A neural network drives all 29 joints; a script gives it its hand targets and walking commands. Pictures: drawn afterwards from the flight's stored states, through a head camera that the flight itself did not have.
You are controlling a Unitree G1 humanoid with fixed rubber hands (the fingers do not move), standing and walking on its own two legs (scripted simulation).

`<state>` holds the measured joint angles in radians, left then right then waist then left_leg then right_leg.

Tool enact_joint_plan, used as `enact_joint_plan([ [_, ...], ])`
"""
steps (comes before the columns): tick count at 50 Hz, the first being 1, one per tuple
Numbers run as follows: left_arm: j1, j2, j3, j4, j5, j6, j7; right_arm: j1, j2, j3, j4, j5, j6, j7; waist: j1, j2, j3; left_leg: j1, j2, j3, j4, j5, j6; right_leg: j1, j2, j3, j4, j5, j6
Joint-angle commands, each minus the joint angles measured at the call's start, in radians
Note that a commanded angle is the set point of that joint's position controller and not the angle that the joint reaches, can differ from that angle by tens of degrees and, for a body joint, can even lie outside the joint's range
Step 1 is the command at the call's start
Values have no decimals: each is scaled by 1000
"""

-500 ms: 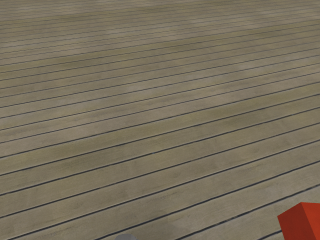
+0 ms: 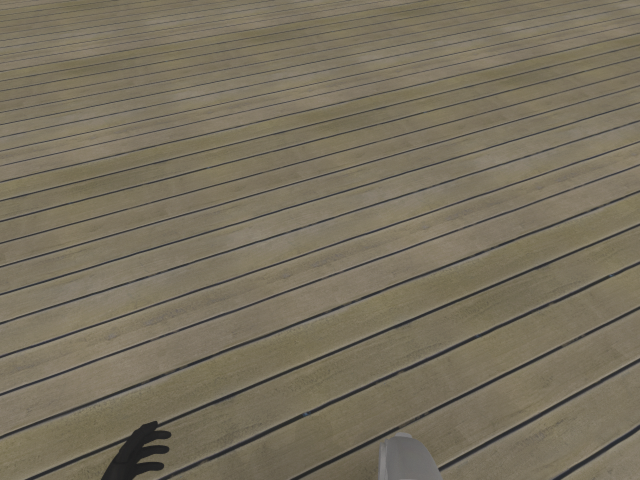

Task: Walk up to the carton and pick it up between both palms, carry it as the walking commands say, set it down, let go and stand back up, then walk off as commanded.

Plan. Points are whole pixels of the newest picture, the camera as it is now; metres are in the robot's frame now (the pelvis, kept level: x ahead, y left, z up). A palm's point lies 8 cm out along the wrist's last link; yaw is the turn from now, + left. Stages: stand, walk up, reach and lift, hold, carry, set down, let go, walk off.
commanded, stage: walk off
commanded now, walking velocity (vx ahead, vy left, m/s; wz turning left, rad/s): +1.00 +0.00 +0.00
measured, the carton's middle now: out of the picture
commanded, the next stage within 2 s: stand in 1.46 s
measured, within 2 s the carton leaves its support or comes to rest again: neither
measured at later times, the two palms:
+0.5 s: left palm (212, 397) +0.28 +0.16 -0.14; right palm (457, 202) +0.65 -0.30 -0.08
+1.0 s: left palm (241, 85) +1.11 +0.19 -0.06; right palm (427, 199) +0.69 -0.25 -0.12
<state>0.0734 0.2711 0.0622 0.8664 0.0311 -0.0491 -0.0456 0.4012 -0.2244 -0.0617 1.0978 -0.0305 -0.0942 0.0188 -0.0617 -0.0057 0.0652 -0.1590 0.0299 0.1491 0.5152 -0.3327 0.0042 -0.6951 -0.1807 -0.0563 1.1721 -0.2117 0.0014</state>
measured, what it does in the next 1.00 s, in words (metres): walks ahead: right foot, then left foot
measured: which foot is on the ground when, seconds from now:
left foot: down 0.00-0.22, up 0.24-0.58, down 0.60-1.00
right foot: up 0.00-0.16, down 0.18-0.64, up 0.66-1.00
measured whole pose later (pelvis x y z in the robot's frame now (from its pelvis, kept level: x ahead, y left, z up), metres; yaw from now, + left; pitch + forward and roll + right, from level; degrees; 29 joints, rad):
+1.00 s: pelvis +0.87 -0.03 +0.00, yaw +0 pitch +0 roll +1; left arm -0.06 0.25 0.04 0.82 0.01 -0.04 -0.07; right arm 0.58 -0.23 -0.05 1.18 -0.01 -0.11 0.01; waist -0.12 0.01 0.01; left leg 0.11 0.01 0.17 0.24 -0.35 -0.01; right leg -0.66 -0.19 -0.08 0.73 -0.03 0.03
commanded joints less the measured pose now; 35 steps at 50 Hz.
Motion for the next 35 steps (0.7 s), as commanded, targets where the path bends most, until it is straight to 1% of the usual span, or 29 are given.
enact_joint_plan([
  [1,-98,-2,-26,-106,-16,3,-33,-124,-72,5,-82,24,-47,-10,78,24,71,-246,225,-171,-479,-2,117,231,-31,-7,-403,161,44],
  [3,-90,8,-18,-87,-28,8,-42,-88,-145,-16,-82,13,-52,-4,64,28,65,-161,265,-169,-516,64,116,301,-7,-38,-493,158,30],
  [4,-63,13,-17,-75,-22,8,-41,-82,-216,-25,-74,5,-46,-2,72,81,55,-61,272,-141,-471,173,116,293,2,-59,-514,117,20],
  [5,-110,65,-7,-80,-15,3,-30,-28,-198,-20,-61,20,-34,1,44,11,55,6,264,-116,-443,265,106,288,25,-84,-523,118,16],
  [6,-104,40,-15,-84,-7,-6,-22,-3,-236,-27,-48,8,-24,1,48,29,55,137,244,-76,-323,539,109,245,89,-152,-578,-28,-4],
  [7,76,66,3,-47,-3,-9,-10,-45,-251,-33,-42,-3,-12,3,167,29,-29,118,243,-37,-118,753,87,433,108,-135,-617,3,-20],
  [8,313,161,29,42,9,-17,13,-19,-210,-31,-50,4,-9,6,233,-29,-166,-32,184,-13,157,762,55,769,130,-135,-594,-54,-54],
  [9,550,264,63,112,19,-22,37,-35,-162,-13,-106,-1,-11,5,326,-252,-314,-333,83,5,564,387,15,1085,-112,212,-638,-141,-108],
  [10,616,346,80,139,25,-29,36,-59,-78,2,-170,26,-19,2,291,-385,-302,-606,-32,-98,811,-206,-1,1192,-304,614,-839,-255,-127],
  [11,539,325,90,131,15,-38,38,-139,-63,6,-209,29,-26,-7,264,-271,-246,-705,34,-190,915,-87,25,1101,-277,660,-878,-209,-155],
  [12,444,246,67,127,29,-45,40,-179,-85,3,-205,20,-42,-8,216,-180,-167,-706,93,-185,901,2,41,968,-227,545,-850,-93,-116],
  [14,311,168,46,90,26,-60,38,-193,-97,-9,-185,15,-32,-1,146,-51,-101,-653,136,-171,884,60,31,764,-208,395,-842,-68,-125],
  [15,293,127,25,92,6,-59,34,-162,-74,-5,-171,3,-14,11,115,-33,-106,-540,151,-174,832,85,24,631,-175,356,-886,-136,-113],
  [17,257,44,1,116,-3,-72,26,-190,-28,5,-196,-1,13,31,67,-117,-16,-567,182,-175,762,126,12,530,-152,292,-964,-176,-112],
  [18,279,18,-6,123,-1,-75,32,-252,-31,2,-228,-1,17,43,71,-92,4,-611,193,-170,751,101,-9,534,-170,283,-976,-148,-156],
  [21,234,55,2,116,-7,-88,43,-415,-30,26,-304,-9,34,59,46,-136,79,-551,241,-185,458,183,-15,438,-131,202,-1058,-116,-150],
  [23,245,18,-13,134,-17,-89,44,-501,-53,26,-330,13,29,70,46,12,119,-393,188,-75,220,312,-38,407,-50,63,-1115,25,-127],
  [24,280,70,-1,144,-18,-85,47,-507,-40,35,-318,10,31,76,62,-7,114,-331,140,-20,150,345,-32,407,-40,41,-1146,29,-127],
  [25,303,82,-7,163,-15,-84,44,-537,-73,23,-323,11,44,73,69,35,148,-295,130,-13,161,324,-21,424,-102,66,-1163,171,-139],
  [26,334,107,-2,159,-22,-83,37,-503,-101,19,-313,15,46,64,53,50,132,-219,132,-30,141,319,7,464,-107,37,-1084,330,-127],
  [27,310,124,0,155,-26,-85,35,-417,-114,8,-283,22,42,59,21,55,7,-146,65,-4,133,295,33,598,-76,-7,-969,666,-104],
  [28,325,171,18,161,-30,-82,28,-348,-121,4,-264,10,30,48,0,31,-32,-64,27,23,117,257,57,600,-47,-40,-807,721,-93],
  [29,335,178,15,170,-27,-71,27,-186,-162,-10,-213,-9,25,38,-72,39,-87,115,-5,64,119,186,99,532,-15,-94,-591,733,-82],
  [30,376,166,17,175,-18,-64,35,25,-240,-44,-134,-19,29,13,-172,114,-206,416,24,51,163,142,120,363,28,-100,-320,619,-76],
  [31,376,147,19,142,-21,-62,35,260,-352,-69,-86,-38,34,-15,-240,367,-358,604,347,-407,40,44,176,170,167,-96,140,35,-41],
  [32,377,57,-1,77,-60,-64,38,251,-376,-70,-70,-24,29,-11,-165,420,-422,743,468,-823,-162,-52,271,-65,236,11,394,-304,-36],
  [33,299,72,5,69,-57,-75,42,117,-278,-61,-85,-21,18,-6,-136,270,-361,631,454,-809,-197,-67,211,-128,122,111,456,-194,-55],
  [34,212,74,10,69,-52,-79,35,53,-251,-49,-93,-15,12,-8,-125,142,-226,428,401,-639,-196,14,141,-98,86,117,423,-135,-57],
  [35,155,32,10,53,-43,-78,29,-15,-243,-37,-102,-19,0,-4,-92,73,-98,272,380,-547,-211,89,128,-102,63,98,350,-116,-41],
])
